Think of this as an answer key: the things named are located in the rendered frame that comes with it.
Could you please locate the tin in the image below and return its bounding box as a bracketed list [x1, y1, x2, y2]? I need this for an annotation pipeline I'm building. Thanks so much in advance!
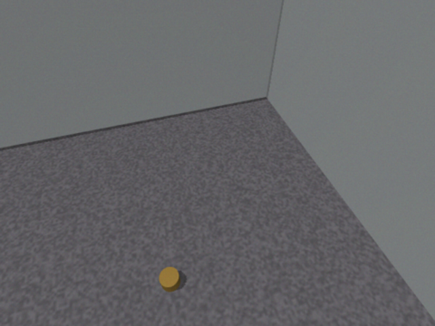
[159, 267, 181, 292]

